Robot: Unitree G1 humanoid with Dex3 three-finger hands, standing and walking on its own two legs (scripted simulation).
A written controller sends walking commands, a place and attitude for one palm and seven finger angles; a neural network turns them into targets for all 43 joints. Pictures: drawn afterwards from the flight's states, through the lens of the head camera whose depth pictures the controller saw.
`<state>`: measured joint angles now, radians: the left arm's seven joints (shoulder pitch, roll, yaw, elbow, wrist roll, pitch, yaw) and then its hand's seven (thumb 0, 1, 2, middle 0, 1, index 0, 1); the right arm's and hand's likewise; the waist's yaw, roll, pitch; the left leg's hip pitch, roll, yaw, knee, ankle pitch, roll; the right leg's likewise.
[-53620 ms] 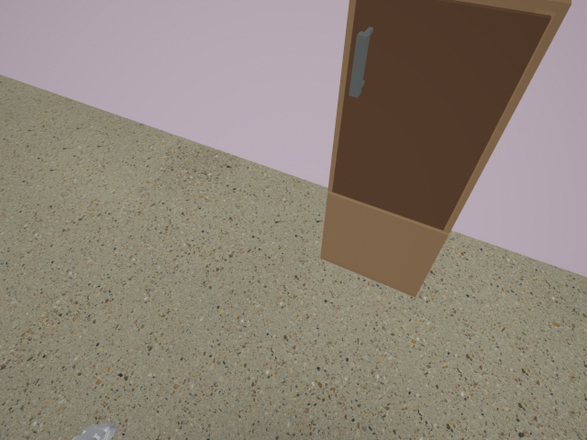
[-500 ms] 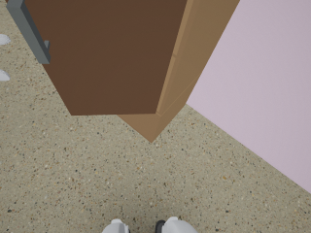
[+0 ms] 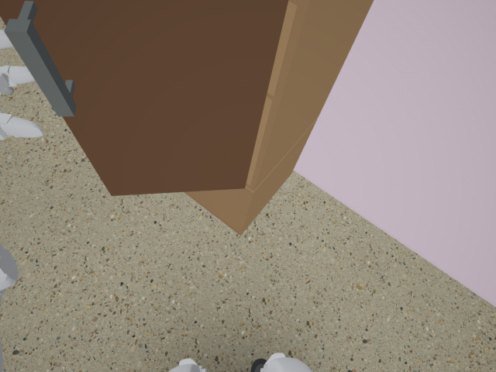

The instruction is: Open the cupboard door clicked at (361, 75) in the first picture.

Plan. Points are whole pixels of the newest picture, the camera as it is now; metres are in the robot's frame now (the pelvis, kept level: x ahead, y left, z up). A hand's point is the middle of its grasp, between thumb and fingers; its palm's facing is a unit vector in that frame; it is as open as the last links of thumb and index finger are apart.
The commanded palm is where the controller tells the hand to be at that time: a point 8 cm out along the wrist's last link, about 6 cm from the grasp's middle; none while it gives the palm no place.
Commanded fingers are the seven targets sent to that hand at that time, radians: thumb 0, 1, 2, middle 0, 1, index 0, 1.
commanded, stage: slide the fingers in behind the handle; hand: left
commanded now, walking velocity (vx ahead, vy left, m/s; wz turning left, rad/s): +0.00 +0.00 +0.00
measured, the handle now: (49, 63) +0.53 +0.25 +0.14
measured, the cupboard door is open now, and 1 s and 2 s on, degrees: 44 44 44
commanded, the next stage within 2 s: close the thumb around the handle in 1.24 s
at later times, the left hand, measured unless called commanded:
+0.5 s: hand (31, 96) +0.48 +0.27 +0.13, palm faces +0.05 -1.00 +0.02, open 14.0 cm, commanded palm +0.46 +0.30 +0.13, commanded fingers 0.00 -0.50 0.30 -0.30 -1.20 -0.30 -1.20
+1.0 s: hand (61, 91) +0.49 +0.23 +0.13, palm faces +0.05 -1.00 +0.01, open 14.0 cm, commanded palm +0.46 +0.28 +0.13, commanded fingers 0.00 -0.50 0.30 -0.30 -1.20 -0.30 -1.20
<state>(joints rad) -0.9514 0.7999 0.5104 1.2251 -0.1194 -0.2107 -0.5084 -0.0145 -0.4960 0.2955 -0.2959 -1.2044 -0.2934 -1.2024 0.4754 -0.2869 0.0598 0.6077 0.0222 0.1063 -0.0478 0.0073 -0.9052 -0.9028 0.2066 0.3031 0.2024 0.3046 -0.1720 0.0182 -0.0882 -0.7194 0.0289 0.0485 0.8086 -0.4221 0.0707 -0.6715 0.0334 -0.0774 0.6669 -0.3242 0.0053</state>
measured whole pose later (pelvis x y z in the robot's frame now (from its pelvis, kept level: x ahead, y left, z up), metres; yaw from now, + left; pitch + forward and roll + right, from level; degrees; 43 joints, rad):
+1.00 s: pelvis -0.01 -0.02 +0.00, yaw +0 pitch +16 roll -3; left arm -0.92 0.64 0.44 1.19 -0.12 -0.25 -0.36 -0.01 -0.50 0.30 -0.30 -1.20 -0.30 -1.21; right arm 0.44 -0.28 0.05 0.62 0.02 0.06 -0.04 0.01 -0.91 -0.90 0.21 0.30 0.20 0.30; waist -0.16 0.02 -0.08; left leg -0.65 0.03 0.05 0.78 -0.40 0.05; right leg -0.63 0.03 -0.07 0.67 -0.32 -0.01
